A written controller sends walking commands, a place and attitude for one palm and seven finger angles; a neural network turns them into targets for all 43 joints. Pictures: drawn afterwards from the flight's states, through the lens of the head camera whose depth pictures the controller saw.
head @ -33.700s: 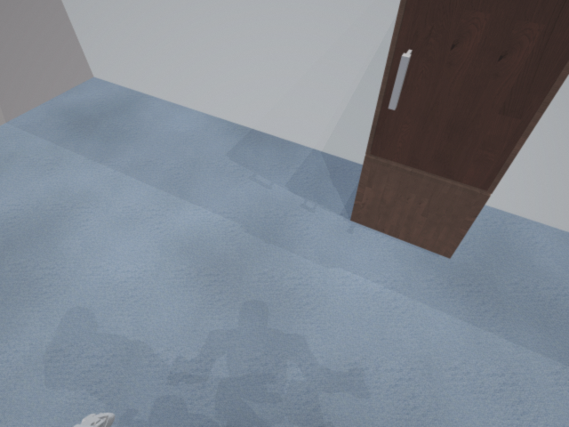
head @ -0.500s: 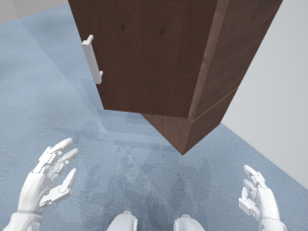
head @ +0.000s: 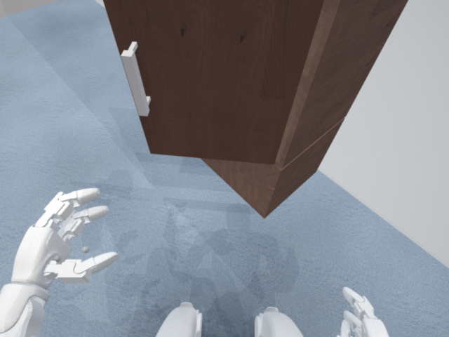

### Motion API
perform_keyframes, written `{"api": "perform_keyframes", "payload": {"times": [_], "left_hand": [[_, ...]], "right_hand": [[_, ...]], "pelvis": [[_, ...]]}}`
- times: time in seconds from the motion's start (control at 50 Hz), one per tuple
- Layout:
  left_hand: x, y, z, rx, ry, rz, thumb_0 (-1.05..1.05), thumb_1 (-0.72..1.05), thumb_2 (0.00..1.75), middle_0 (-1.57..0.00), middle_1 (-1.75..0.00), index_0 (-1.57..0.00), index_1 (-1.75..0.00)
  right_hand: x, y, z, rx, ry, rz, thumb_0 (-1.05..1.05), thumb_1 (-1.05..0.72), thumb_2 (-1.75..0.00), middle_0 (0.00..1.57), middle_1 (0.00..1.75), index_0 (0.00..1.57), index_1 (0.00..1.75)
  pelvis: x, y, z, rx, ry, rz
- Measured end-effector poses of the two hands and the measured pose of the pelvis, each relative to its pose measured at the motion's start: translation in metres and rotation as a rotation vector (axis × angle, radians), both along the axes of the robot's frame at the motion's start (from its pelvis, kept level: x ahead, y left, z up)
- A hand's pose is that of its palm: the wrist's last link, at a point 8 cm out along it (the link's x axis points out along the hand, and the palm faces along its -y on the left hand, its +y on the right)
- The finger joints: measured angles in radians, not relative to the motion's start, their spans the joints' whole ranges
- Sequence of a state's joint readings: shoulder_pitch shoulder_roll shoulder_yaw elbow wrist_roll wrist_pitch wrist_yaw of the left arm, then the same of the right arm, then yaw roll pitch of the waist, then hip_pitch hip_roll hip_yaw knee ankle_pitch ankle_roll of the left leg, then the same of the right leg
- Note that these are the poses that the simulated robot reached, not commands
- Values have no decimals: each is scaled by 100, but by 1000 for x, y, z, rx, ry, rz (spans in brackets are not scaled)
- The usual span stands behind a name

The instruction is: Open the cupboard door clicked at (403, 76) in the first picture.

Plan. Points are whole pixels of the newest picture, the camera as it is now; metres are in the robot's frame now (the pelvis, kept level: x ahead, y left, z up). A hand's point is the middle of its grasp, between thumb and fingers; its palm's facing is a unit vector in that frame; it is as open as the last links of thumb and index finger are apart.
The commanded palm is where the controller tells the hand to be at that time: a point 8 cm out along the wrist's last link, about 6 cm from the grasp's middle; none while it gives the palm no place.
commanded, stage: raise the hand with hooked fingers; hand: left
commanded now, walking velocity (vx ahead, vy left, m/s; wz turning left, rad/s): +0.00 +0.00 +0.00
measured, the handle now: (139, 80) +0.65 +0.24 +0.06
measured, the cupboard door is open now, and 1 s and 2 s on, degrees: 43 43 43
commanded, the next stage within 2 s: move the hooked fingers beside the handle in 1.24 s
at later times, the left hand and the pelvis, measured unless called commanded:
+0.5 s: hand (64, 223) +0.28 +0.27 +0.06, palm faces -0.02 -1.00 -0.06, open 13.8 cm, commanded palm +0.26 +0.32 +0.07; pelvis +0.01 +0.01 +0.01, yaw +1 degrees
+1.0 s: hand (74, 203) +0.31 +0.26 +0.07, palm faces -0.04 -1.00 -0.03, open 14.0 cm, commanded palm +0.28 +0.32 +0.08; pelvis +0.02 +0.00 +0.02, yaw +0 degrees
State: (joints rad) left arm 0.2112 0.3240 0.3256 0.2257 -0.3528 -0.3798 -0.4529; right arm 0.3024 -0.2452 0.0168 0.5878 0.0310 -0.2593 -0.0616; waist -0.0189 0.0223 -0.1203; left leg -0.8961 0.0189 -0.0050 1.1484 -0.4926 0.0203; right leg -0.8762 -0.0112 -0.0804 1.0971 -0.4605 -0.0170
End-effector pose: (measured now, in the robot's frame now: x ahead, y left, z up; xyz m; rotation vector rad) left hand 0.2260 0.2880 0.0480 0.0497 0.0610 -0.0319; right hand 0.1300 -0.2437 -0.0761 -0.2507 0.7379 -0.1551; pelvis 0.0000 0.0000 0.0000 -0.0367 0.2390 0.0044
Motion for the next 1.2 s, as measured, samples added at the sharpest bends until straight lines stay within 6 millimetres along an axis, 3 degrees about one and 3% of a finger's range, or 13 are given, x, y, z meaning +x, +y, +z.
{"api": "perform_keyframes", "payload": {"times": [0.16, 0.3, 0.42, 0.54, 0.72, 0.9, 1.2], "left_hand": [[9, 10, 1, -2, -13, -6, 0, -9, 47, -27, -93, -27, -94], [17, 22, 10, 5, -23, 7, -1, -26, 40, -28, -104, -28, -104], [25, 30, 18, 10, -21, 9, -1, -39, 34, -29, -112, -29, -113], [36, 37, 21, 8, -9, 14, -1, -46, 31, -30, -117, -30, -118], [52, 42, 29, -3, -14, 9, -2, -50, 30, -30, -119, -30, -120], [65, 35, 30, -18, -11, -11, -2, -50, 30, -30, -120, -30, -120], [63, 29, 27, -15, -15, 1, -2, -50, 30, -30, -120, -30, -120]], "right_hand": [[21, 0, 16, -52, -40, 24, 2, -90, -90, 20, 30, 20, 30], [46, 14, 27, -39, -87, 63, 2, -90, -90, 20, 30, 20, 30], [55, 24, 29, -16, -92, 90, 1, -90, -90, 20, 30, 20, 30], [52, 23, 26, -11, -60, 91, 1, -90, -90, 20, 30, 20, 30], [36, 4, 22, -30, -2, 47, 1, -90, -90, 20, 30, 20, 30], [23, -14, 24, -45, 25, 5, 1, -90, -90, 20, 30, 20, 30], [31, -11, 21, -24, 15, 11, 1, -90, -90, 20, 30, 20, 30]], "pelvis": [[5, 11, 2, -7, -2, 3], [10, 14, 7, -14, -7, 9], [13, 14, 10, -16, -9, 12], [15, 11, 12, -15, -9, 14], [18, 4, 15, -8, -7, 7], [20, -2, 18, -1, -3, -3], [22, -5, 16, 2, -1, -3]]}}
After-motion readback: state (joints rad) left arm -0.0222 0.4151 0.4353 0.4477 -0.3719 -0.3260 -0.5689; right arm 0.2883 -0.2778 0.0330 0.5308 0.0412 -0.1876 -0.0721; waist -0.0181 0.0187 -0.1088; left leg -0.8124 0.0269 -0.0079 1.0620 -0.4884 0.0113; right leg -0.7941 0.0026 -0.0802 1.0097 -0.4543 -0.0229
